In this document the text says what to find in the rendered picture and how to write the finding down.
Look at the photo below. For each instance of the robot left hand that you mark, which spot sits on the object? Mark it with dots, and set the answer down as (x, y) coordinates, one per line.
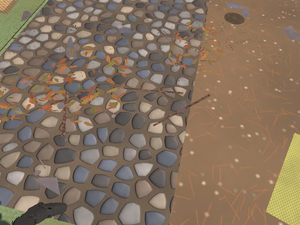
(40, 211)

